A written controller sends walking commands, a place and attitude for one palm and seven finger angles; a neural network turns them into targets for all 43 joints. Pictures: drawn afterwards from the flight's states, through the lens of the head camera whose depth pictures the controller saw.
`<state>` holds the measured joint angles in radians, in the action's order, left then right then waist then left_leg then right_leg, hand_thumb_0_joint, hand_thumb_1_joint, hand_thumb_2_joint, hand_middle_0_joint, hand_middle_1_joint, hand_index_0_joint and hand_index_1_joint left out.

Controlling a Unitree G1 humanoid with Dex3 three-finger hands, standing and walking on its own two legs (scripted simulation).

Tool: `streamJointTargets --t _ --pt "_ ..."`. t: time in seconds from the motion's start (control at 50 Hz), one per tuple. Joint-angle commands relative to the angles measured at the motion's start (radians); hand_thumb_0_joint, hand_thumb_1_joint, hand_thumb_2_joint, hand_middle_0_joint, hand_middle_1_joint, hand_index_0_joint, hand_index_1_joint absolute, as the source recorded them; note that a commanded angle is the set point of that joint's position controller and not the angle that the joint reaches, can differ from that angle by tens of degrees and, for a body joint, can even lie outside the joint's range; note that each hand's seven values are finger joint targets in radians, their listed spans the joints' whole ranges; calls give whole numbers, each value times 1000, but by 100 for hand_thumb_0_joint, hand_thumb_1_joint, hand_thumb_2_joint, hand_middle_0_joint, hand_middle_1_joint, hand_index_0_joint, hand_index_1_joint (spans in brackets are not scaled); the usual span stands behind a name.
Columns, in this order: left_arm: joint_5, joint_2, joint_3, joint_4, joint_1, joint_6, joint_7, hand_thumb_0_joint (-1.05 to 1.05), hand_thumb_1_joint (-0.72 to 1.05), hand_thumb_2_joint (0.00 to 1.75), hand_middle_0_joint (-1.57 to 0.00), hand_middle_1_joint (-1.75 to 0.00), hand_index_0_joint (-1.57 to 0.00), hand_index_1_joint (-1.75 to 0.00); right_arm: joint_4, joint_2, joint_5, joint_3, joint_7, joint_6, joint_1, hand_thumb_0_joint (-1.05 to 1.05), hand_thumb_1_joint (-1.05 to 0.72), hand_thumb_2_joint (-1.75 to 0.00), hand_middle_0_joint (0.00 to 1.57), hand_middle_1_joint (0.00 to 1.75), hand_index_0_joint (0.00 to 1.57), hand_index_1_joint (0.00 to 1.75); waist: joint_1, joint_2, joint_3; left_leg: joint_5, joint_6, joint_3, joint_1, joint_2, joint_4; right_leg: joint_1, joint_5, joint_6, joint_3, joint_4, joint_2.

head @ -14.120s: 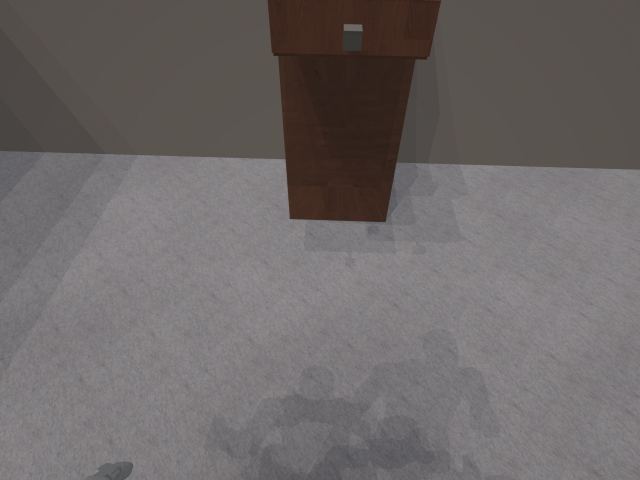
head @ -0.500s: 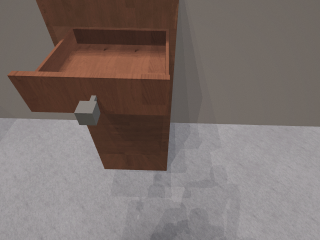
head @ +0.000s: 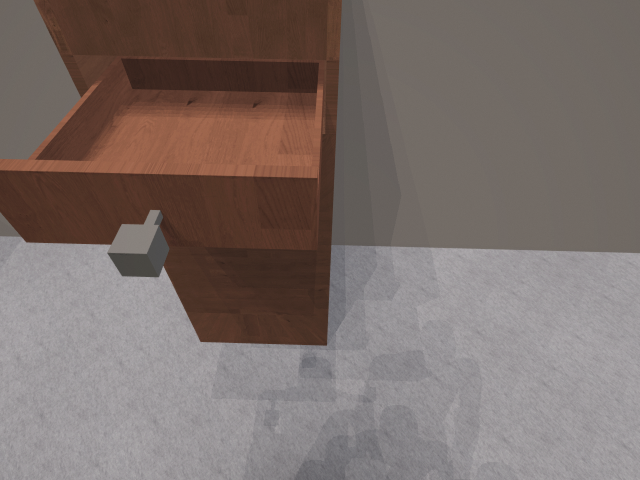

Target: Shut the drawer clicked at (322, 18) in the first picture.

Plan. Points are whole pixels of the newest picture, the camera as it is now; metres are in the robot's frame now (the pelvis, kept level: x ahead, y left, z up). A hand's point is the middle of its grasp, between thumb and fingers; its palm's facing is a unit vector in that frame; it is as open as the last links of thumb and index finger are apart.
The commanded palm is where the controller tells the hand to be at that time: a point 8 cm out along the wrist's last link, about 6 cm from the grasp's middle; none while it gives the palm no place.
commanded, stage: come to a stop and stand still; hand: left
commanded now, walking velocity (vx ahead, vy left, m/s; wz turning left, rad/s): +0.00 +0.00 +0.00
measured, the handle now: (146, 237) +0.34 +0.23 +0.14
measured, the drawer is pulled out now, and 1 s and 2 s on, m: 0.28 0.28 0.28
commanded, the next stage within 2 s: look again from close up in 0.56 s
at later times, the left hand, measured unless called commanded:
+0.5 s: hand out of the picture -0.02 +0.14 -0.18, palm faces +0.07 -0.98 -0.18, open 7.4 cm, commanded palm none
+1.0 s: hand out of the picture +0.04 +0.21 -0.18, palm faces +0.01 -0.98 -0.22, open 7.4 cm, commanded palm none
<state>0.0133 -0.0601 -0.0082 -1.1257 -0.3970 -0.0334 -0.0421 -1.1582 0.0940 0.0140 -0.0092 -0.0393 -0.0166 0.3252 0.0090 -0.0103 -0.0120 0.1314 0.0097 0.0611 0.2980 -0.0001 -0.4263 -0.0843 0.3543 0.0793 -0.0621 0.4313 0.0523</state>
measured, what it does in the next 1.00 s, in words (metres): steps on the spot: right foot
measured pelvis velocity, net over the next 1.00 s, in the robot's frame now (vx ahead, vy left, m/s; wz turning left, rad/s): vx -0.01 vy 0.03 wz -0.03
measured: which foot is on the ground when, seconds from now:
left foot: down 0.00-1.00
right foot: down 0.00-0.84, up 0.86-0.96, down 0.98-1.00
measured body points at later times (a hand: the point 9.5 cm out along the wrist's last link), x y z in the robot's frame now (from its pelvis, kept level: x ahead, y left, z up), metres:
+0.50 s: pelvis +0.03 -0.01 +0.00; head +0.04 -0.02 +0.45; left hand -0.02 +0.19 -0.16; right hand +0.04 -0.24 -0.17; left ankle +0.06 +0.12 -0.74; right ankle -0.08 -0.06 -0.74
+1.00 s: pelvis -0.01 +0.03 -0.01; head -0.01 +0.03 +0.44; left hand +0.04 +0.26 -0.17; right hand +0.01 -0.20 -0.16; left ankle +0.04 +0.08 -0.74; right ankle +0.01 -0.10 -0.74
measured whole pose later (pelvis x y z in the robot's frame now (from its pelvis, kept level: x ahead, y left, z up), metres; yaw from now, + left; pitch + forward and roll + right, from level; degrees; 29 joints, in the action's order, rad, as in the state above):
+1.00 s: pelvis -0.01 +0.03 -0.01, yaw -2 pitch -4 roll +0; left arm 0.02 -0.17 0.01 -0.98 -0.29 0.00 -0.05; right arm -1.01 0.16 0.02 -0.01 -0.03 -0.01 0.31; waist 0.01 -0.02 -0.04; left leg 0.26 0.11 0.10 0.27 -0.07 -0.59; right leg -0.25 0.32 0.01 0.00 0.62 -0.02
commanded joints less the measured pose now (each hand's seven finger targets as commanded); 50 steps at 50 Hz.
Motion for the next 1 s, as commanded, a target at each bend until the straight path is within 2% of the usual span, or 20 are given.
streamJointTargets --t 0.0,0.08,0.34,0.54,0.62,0.64,0.66,0.68,0.7,0.72,0.74,0.76,0.78,0.8,0.82,0.84,0.86,0.92,0.94,0.98 --pt "-2 -80 14 1 -137 -1 -14 0 90 90 -20 -30 -20 -30 23 60 -6 8 -6 -11 54 0 -90 -90 20 30 20 30 5 -20 -60 -141 34 -94 -110 96 13 -108 -358 -60 124 -101 -166" --pt "-2 -86 16 4 -129 3 -16 0 90 90 -20 -30 -20 -30 21 66 -7 6 -7 -6 43 0 -90 -90 20 30 20 30 5 -26 -91 -130 29 -86 -108 93 9 -112 -382 -70 123 -107 -165" --pt "-1 -130 27 10 -124 8 -22 0 90 90 -20 -30 -20 -30 34 99 -10 7 -13 -1 0 0 -90 -90 20 30 20 30 7 -54 -52 -162 23 -47 -128 82 -39 -26 -667 -117 113 -82 -178" --pt "-1 -148 30 11 -116 13 -21 0 90 90 -20 -30 -20 -30 41 120 -11 10 -16 2 -28 0 -90 -90 20 30 20 30 8 -40 -70 -184 24 -45 -153 89 -51 -39 -659 -126 114 -89 -176" --pt "-2 -150 30 15 -104 14 -19 0 90 90 -20 -30 -20 -30 43 129 -10 11 -15 3 -32 0 -90 -90 20 30 20 30 5 -30 -78 -186 26 -60 -165 96 -37 -57 -568 -114 116 -100 -170" --pt "18 -163 20 16 -141 -32 -56 0 90 90 -20 -30 -20 -30 135 149 -7 14 -2 -18 -114 0 -90 -90 20 30 20 30 4 -16 -142 -118 6 35 -100 53 -299 -202 -1155 -193 229 -120 -216" --pt "25 -208 34 51 -109 -37 -56 0 90 90 -20 -30 -20 -30 184 124 -1 17 1 -4 -60 0 -90 -90 20 30 20 30 -52 -16 -165 187 3 51 68 -19 -315 -40 -1506 -185 204 -19 -254" --pt "19 -227 40 75 -109 -34 -50 0 90 90 -20 -30 -20 -30 156 100 3 27 -6 -2 -9 0 -90 -90 20 30 20 30 -50 -84 -64 289 34 78 83 -47 -298 77 -1753 -192 181 70 -261" --pt "12 -218 37 82 -112 -30 -52 0 90 90 -20 -30 -20 -30 163 110 2 32 -12 -2 25 0 -90 -90 20 30 20 30 -57 -173 -8 281 43 65 97 -43 -288 125 -1775 -164 139 119 -239" --pt "7 -217 37 106 -90 -34 -49 0 90 90 -20 -30 -20 -30 172 128 -2 36 -11 -6 60 0 -90 -90 20 30 20 30 -66 -225 85 206 52 38 66 -35 -247 186 -1673 -117 118 159 -217" --pt "1 -219 38 130 -53 -33 -45 0 90 90 -20 -30 -20 -30 171 138 -6 41 -9 -10 79 0 -90 -90 20 30 20 30 -77 -218 136 91 58 21 2 -23 -180 181 -1494 -74 111 192 -201" --pt "-5 -211 34 153 -24 -21 -42 0 90 90 -20 -30 -20 -30 160 151 -1 44 -4 -12 111 0 -90 -90 20 30 20 30 -84 -94 141 -93 57 9 -105 4 -111 114 -1208 -46 104 246 -183" --pt "-16 -190 35 160 -11 -10 -34 0 90 90 -20 -30 -20 -30 162 179 5 47 -7 -13 112 0 -90 -90 20 30 20 30 -83 33 120 -366 100 -115 -222 102 -99 -59 -787 -41 87 304 -137" --pt "-24 -154 31 169 1 4 -28 0 90 90 -20 -30 -20 -30 170 192 6 48 -11 -15 106 0 -90 -90 20 30 20 30 -66 191 43 -636 193 -263 -227 231 -19 -213 -108 -61 69 389 -64" --pt "-9 -145 29 171 1 14 -23 0 90 90 -20 -30 -20 -30 175 174 5 44 -7 -12 78 0 -90 -90 20 30 20 30 -38 165 -50 -690 225 -207 -140 242 30 -244 188 -60 86 423 -58" --pt "-1 -139 29 189 -2 20 -18 0 90 90 -20 -30 -20 -30 188 180 8 41 0 -14 62 0 -90 -90 20 30 20 30 -26 144 -108 -604 209 -150 -63 220 25 -240 196 -55 87 368 -68" --pt "1 -132 27 197 -26 22 -14 0 90 90 -20 -30 -20 -30 199 175 10 33 -2 -18 39 0 -90 -90 20 30 20 30 2 190 -110 -596 204 -171 -71 214 17 -251 175 -62 74 296 -68" --pt "7 -158 28 149 -62 38 -7 0 90 90 -20 -30 -20 -30 225 174 -5 18 0 -18 -29 0 -90 -90 20 30 20 30 47 49 -52 -31 186 -249 141 204 86 -46 1 -51 61 174 -77" --pt "11 -169 28 143 -65 39 -7 0 90 90 -20 -30 -20 -30 228 182 -5 23 5 -15 -51 0 -90 -90 20 30 20 30 50 0 -45 192 151 -250 192 174 96 -12 -41 -41 86 119 -84" --pt "14 -194 24 160 -19 40 -2 0 90 90 -20 -30 -20 -30 226 187 1 27 14 -6 -49 0 -90 -90 20 30 20 30 27 -15 -56 435 95 -237 181 114 133 -84 44 -20 132 52 -105"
